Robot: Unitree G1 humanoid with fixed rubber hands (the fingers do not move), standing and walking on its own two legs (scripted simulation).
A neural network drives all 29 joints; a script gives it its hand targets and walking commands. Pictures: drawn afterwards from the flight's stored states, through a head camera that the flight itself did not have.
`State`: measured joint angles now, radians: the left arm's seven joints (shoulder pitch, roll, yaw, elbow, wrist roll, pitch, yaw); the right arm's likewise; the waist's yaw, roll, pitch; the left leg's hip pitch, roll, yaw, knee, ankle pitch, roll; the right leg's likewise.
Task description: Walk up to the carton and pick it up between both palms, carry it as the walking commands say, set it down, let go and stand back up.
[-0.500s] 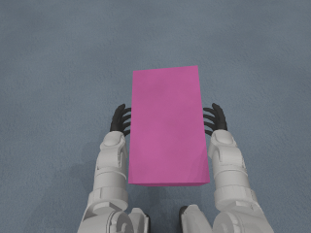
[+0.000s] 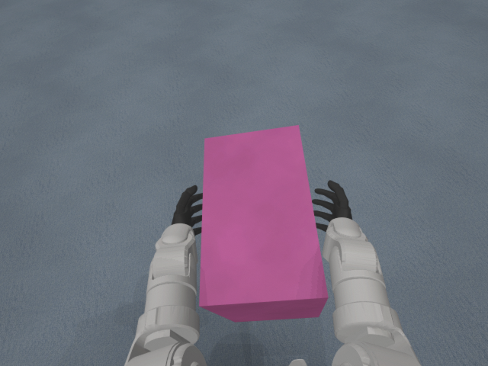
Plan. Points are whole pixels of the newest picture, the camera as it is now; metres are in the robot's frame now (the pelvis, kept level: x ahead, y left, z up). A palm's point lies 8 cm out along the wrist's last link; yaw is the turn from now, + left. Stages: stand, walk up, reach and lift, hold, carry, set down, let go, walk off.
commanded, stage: reach and lift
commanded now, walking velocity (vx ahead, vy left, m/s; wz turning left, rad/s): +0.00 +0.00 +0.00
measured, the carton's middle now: (264, 231) +0.40 +0.00 -0.07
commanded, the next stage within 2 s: hold in 1.98 s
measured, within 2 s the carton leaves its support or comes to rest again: neither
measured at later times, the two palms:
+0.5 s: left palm (150, 226) +0.33 +0.17 +0.08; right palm (331, 221) +0.33 -0.10 +0.08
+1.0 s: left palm (150, 222) +0.33 +0.16 +0.10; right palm (340, 220) +0.33 -0.11 +0.10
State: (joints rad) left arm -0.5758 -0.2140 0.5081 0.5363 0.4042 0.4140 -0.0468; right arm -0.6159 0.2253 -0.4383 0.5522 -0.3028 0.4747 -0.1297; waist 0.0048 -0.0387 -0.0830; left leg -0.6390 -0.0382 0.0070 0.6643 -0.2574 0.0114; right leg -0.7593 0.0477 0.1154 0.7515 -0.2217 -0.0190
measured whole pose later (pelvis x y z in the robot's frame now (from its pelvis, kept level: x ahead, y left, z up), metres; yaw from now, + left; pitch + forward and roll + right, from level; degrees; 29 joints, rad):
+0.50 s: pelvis +0.00 +0.03 +0.02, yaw -1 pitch -1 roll +2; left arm -0.48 -0.22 0.45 0.47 0.34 0.59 0.00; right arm -0.52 0.22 -0.37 0.56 -0.30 0.55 -0.12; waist 0.00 -0.03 -0.06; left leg -0.26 -0.03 -0.01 0.51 -0.24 0.00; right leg -0.35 0.04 0.12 0.55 -0.17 -0.01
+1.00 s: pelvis +0.01 +0.03 +0.03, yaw -2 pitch -4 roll +1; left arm -0.46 -0.22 0.41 0.42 0.32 0.67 -0.01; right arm -0.46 0.21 -0.29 0.42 -0.30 0.69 -0.12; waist 0.01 0.00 -0.04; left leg -0.14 -0.03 -0.01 0.41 -0.20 0.00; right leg -0.24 0.05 0.12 0.45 -0.14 -0.01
